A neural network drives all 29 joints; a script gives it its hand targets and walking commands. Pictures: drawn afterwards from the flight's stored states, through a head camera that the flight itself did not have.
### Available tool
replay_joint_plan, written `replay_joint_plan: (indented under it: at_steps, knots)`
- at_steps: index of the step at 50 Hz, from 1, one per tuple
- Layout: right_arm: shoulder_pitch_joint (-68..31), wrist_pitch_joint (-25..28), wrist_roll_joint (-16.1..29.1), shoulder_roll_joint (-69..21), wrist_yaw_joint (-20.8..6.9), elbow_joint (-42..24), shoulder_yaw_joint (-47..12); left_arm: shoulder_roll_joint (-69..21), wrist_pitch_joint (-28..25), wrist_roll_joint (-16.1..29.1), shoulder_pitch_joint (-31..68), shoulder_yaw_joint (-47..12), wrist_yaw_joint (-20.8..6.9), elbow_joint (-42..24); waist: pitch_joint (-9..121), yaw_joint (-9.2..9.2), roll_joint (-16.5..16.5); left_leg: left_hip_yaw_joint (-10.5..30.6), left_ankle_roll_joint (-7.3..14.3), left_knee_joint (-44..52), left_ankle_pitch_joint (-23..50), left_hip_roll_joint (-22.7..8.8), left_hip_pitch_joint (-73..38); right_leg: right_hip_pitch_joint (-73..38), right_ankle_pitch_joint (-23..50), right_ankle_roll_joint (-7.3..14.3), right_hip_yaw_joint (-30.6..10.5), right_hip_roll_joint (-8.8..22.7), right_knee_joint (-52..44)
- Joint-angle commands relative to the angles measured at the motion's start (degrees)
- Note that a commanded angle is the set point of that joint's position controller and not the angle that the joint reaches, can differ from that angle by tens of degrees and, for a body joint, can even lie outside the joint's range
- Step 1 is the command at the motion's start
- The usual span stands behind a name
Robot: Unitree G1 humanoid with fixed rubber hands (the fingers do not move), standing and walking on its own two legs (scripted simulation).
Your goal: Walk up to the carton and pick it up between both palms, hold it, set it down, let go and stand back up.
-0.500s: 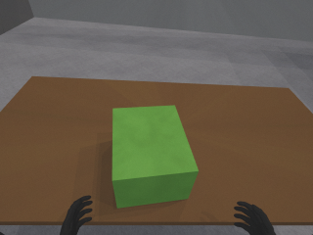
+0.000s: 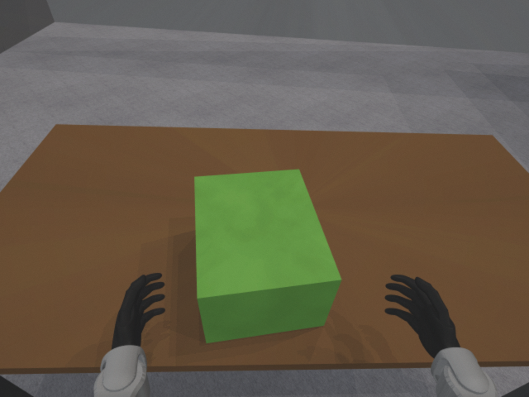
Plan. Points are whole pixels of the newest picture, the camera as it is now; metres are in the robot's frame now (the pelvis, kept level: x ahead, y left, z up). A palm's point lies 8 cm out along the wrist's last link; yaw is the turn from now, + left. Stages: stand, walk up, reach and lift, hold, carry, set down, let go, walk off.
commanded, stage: reach and lift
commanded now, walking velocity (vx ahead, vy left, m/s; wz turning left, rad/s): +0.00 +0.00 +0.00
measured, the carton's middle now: (256, 248) +0.44 +0.06 -0.06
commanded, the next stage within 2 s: none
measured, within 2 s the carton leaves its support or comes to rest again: neither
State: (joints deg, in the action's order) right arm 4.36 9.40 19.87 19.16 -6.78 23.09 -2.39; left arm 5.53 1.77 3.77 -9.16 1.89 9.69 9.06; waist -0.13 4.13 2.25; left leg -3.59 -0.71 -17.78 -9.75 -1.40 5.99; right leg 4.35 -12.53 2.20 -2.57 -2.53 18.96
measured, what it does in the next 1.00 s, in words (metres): stands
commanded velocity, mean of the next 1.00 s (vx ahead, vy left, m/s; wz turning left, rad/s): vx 0.00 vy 0.00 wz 0.00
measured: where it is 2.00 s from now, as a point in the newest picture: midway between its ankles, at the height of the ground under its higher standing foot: outside the picture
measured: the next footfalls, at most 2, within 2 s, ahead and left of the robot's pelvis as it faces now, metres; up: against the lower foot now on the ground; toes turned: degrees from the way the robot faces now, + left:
none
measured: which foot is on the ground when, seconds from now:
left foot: down 0.00-1.00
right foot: down 0.00-1.00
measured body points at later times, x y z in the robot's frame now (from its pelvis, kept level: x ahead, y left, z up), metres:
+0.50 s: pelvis +0.01 +0.00 +0.00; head +0.02 +0.01 +0.45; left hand +0.29 +0.24 +0.04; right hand +0.35 -0.21 +0.04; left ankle +0.00 +0.12 -0.75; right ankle -0.02 -0.10 -0.75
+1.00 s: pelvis +0.00 +0.00 +0.00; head +0.02 +0.00 +0.45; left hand +0.35 +0.25 +0.07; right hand +0.43 -0.18 +0.09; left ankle +0.00 +0.12 -0.75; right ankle -0.02 -0.10 -0.75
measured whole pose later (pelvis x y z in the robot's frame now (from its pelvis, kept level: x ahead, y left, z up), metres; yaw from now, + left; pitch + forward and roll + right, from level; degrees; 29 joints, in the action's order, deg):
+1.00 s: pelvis +0.00 +0.00 +0.00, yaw +1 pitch +8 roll +0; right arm -36.1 1.9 21.2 21.5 -5.1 50.3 -2.8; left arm 9.3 10.2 6.1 25.5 8.3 6.2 28.7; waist 5.6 5.7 1.1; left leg -1.9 -0.9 -20.4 -8.8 -2.0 19.3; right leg 16.3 -11.0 2.2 -1.0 -3.2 19.6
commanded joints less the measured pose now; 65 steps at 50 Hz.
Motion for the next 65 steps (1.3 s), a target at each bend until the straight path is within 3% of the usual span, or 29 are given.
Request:
replay_joint_plan:
  at_steps: [1, 4, 5, 6, 9, 11, 13, 14, 16, 18, 20, 21, 23, 25, 28, 29, 34, 36, 38, 39, 44, 45, 46, 50, 52, 61, 63, 64, 65]
  knots:
    - [-11.74, 0.8, 1.06, 10.59, 0.01, -6.69, 3.85, 3.22, 0.69, -0.72, 8.82, 2.39, -0.15, -8.9, 5.66, -0.11, 1.32, 1.59, -0.28, -0.52, 14.44, 0.98, -9.73, 7.86, 10.84, 0.57, -0.3, -0.46, -4.83]
    - [-13.58, 0.47, 0.97, 10.51, -0.19, -6.92, 4.66, 3.31, 0.94, -0.05, 12.84, 1.76, 0.12, -13.32, 9.5, -0.61, -1.09, 1.33, -0.82, -0.6, 15.35, 1.49, -10.8, 6.85, 13.69, 0.11, -0.08, -0.43, -4.46]
    - [-15.7, 0.27, 1.64, 9.31, 0.0, -7.04, 4.02, 4.17, 1.09, -0.16, 15.15, 2.59, 0.16, -13.75, 9.51, 0.37, -1.23, 0.9, -0.62, -1.23, 14.77, 1.48, -9.55, 6.72, 12.74, 0.07, -0.7, -0.12, -4.07]
    - [-15.58, 0.37, 1.39, 10.7, 0.16, -7.85, 3.94, 3.13, 1.5, 0.69, 13.21, 1.65, 0.14, -14.96, 11.75, 0.29, -1.37, 0.95, -0.82, -1.38, 17.98, 1.54, -10.61, 5.42, 17.26, 0.08, -0.52, -0.25, -4.04]
    - [-16.75, -0.42, 1.06, 11.56, 0.33, -6.48, 4.46, 3.88, 3.14, 0.72, 13.93, 2.28, -0.33, -12.23, 9.44, -0.84, -0.19, 1.13, -0.24, -0.57, 15.95, 1.81, -8.91, 4.73, 17.33, -0.41, -0.8, 0.23, -4.16]
    - [-21.71, -1.12, 2.26, 10.4, 0.2, -3.36, 4.17, 3.98, 4.09, 0.61, 19.49, 2.51, -0.38, -11.11, 10.11, 0.22, -3.38, 0.58, -0.68, -0.89, 15.83, 1.8, -9.14, 6.43, 13.79, 0.02, -0.54, -0.14, -4.45]
    - [-21.95, -1.93, 1.42, 11.03, 0.1, -2.33, 4.13, 3.79, 4.79, 0.33, 20.2, 2.29, -0.55, -10.59, 10.6, -0.58, -2.62, 1.3, -0.78, -1.46, 16.19, 1.22, -10.65, 7.36, 13.33, 0.31, -0.14, -0.43, -4.64]
    - [-22.96, -1.7, 1.81, 11.49, 0.0, -3.27, 3.65, 3.85, 5.24, 0.36, 19.46, 2.95, -0.81, -9.62, 10.72, 0.52, -2.37, 0.69, -0.48, -0.95, 15.63, 1.42, -10.15, 6.75, 14.3, 0.03, -0.08, -0.03, -5.07]
    - [-24.45, -1.86, 1.8, 11.59, 0.88, -4.05, 3.04, 4.14, 5.91, 0.94, 20.37, 4.27, -1.58, -8.78, 12.44, 0.61, -0.12, 0.5, -0.49, -1.68, 19.33, 2.08, -7.82, 3.07, 22.43, -0.64, -0.58, -0.25, -2.98]
    - [-27.08, -2.21, 1.67, 12.6, 1.4, -4.15, 3.49, 4.64, 6.1, 1.04, 22.34, 4.74, -1.84, -9.28, 14.81, 0.07, 1.61, 0.75, -0.31, -2.09, 19.66, 2.07, -8.5, 1.95, 23.64, -1.34, -0.92, -0.15, -2.82]
    - [-30.7, -2.38, 1.76, 13.32, 1.24, -2.97, 3.82, 5.23, 6.53, 1.1, 25.57, 5.8, -1.82, -9.47, 15.39, 0.59, 1.29, 0.71, -0.43, -1.88, 19.73, 1.97, -7.76, 2.86, 21.71, -0.84, -0.07, -0.83, -3.03]
    - [-30.15, -2.37, 2.33, 12.56, 1.18, -1.77, 3.27, 5.09, 6.49, 0.98, 25.85, 5.9, -1.66, -9.94, 16.41, 1.07, -1.17, 0.65, -0.81, -2.58, 20.95, 2.05, -9.09, 3.52, 22.53, -0.63, -0.45, -0.47, -2.72]
    - [-33.46, -2.83, 2.64, 13.1, 1.3, 0.76, 3.14, 5.14, 6.9, 0.94, 29.27, 5.96, -1.79, -7.15, 16.15, 0.82, 0.64, 0.96, -0.21, -2.26, 18.6, 1.83, -7.94, 4.73, 20.23, -1.11, -0.25, -0.72, -3.2]
    - [-34.84, -2.75, 2.16, 13.12, 1.5, -1.83, 3.07, 5.17, 7.6, 0.89, 28.43, 6.53, -2.33, -8.77, 19.97, 0.92, -0.01, 0.42, -0.72, -3.01, 22.26, 1.97, -7.82, 1.53, 26.77, -0.83, -0.41, -0.79, -2.23]
    - [-38.73, -3.65, 3.02, 14.67, 2.49, -0.16, 2.23, 6.43, 8.82, 1.89, 31.95, 7.26, -3.49, -3.99, 20.46, 1.11, 3.12, 0.21, 0.16, -3.3, 20.97, 2.6, -5.01, -0.14, 30.85, -2.33, -0.97, -0.12, -1.31]
    - [-39.6, -3.69, 2.87, 13.47, 2.44, 0.48, 0.79, 5.85, 8.84, 0.49, 30.39, 8.74, -3.88, -2.79, 20.3, 2.14, 3.04, 0.21, 0.74, -2.47, 20.98, 2.44, -4.52, -1.65, 33.49, -2.85, -1.64, 0.59, -0.92]
    - [-44.34, -4.98, 2.79, 13.89, 2.29, 7.39, 1.96, 6.71, 8.21, 1.11, 38.05, 7.94, -4.35, -2.65, 20.36, 0.69, -0.7, 1.12, -0.22, -2.54, 19.79, 1.76, -4.52, 1.85, 27.74, -2.41, -0.02, 0.34, -1.37]
    - [-45.5, -4.98, 3.62, 12.71, 2.25, 8.33, 0.25, 6.77, 7.84, 0.75, 38.19, 8.82, -4.49, -2.59, 21.94, 1.75, -0.1, 1.18, -0.26, -3.15, 22.71, 1.56, -5.61, 1.59, 30.64, -2.86, -0.59, 0.19, -1.31]
    - [-48.25, -5.73, 3.17, 13.52, 1.97, 13.79, 1.83, 6.25, 8.32, 0.74, 42.19, 8.0, -4.49, 0.09, 20.2, -0.16, -1.0, 1.83, -0.95, -3.25, 21.27, 1.11, -6.56, 5.25, 23.36, -2.36, 0.66, -0.61, -2.38]
    - [-51.01, -6.26, 2.72, 13.05, 1.93, 15.9, 1.66, 7.39, 8.84, 0.41, 44.7, 7.37, -4.62, 2.76, 20.39, 0.36, -2.51, 1.45, -0.42, -3.22, 18.1, 1.21, -6.04, 7.01, 18.74, -1.96, 0.32, -0.38, -2.88]
    - [-58.71, -5.03, 1.89, 13.42, 1.78, 14.62, 3.31, 8.66, 6.78, 1.6, 51.42, 6.78, -3.63, 3.93, 25.58, 0.63, -1.98, 1.54, -0.22, -3.73, 17.04, 1.32, -2.62, 6.73, 20.86, -2.54, 0.97, -0.14, -1.04]
    - [-59.87, -4.84, 1.58, 13.93, 1.85, 15.48, 3.71, 8.8, 6.7, 2.09, 51.88, 7.35, -3.35, 5.88, 27.88, 0.41, 0.04, 1.89, 0.11, -3.67, 16.34, 1.09, -2.55, 7.09, 19.52, -3.25, 1.01, -0.12, -1.06]
    - [-62.15, -4.76, 2.03, 13.7, 1.67, 15.22, 2.95, 9.57, 6.14, 2.54, 54.98, 7.21, -3.17, 6.64, 29.01, 1.6, -0.67, 1.38, 0.3, -3.99, 16.06, 1.28, -1.29, 7.8, 18.52, -3.2, 0.79, -0.11, -0.61]
    - [-64.46, -6.13, 0.72, 13.94, 1.75, 24.88, 2.07, 10.81, 5.52, 1.47, 57.48, 8.9, -3.41, 16.22, 27.53, 2.04, 1.38, 1.39, 0.95, -3.3, 13.96, 0.69, 1.77, 6.29, 18.41, -3.52, 0.95, 0.15, 0.39]
    - [-68.72, -5.64, 2.09, 12.77, 1.81, 25.44, 0.02, 11.51, 4.18, 2.09, 60.86, 8.34, -3.61, 20.12, 29.03, 3.48, 0.43, 0.78, 1.19, -4.25, 15.21, 1.1, 3.66, 6.29, 20.52, -3.7, 0.34, 0.79, 1.2]
    - [-79.7, -3.46, 3.79, 14.31, 2.51, 31.27, -1.9, 13.38, -0.51, 4.91, 72.72, 6.64, -3.83, 27.67, 41.98, 3.23, 1.32, 0.84, -0.15, -8.24, 23.89, 0.85, 4.77, 7.89, 29.07, -4.1, 2.13, -0.17, 4.24]
    - [-81.54, -4.12, 4.54, 14.26, 2.31, 37.48, -3.3, 13.32, -0.2, 4.44, 75.23, 6.71, -3.8, 33.43, 39.21, 3.02, 1.39, 0.83, -0.23, -8.54, 22.73, 0.66, 4.35, 10.71, 24.97, -3.68, 2.51, -0.65, 3.35]
    - [-81.36, -4.32, 5.58, 14.43, 2.07, 38.33, -4.7, 13.88, -0.14, 4.01, 72.87, 6.62, -3.81, 35.1, 38.21, 4.49, 1.28, 0.79, -0.41, -8.54, 23.76, 0.42, 4.49, 10.46, 25.29, -3.39, 2.73, -0.72, 3.43]
    - [-81.07, -4.58, 5.07, 14.17, 1.93, 41.72, -4.73, 13.07, -0.52, 3.88, 73.56, 6.19, -4.05, 37.71, 35.37, 3.82, 0.84, 0.91, -0.79, -8.3, 22.62, 0.18, 3.86, 11.91, 22.18, -3.26, 3.06, -0.86, 2.7]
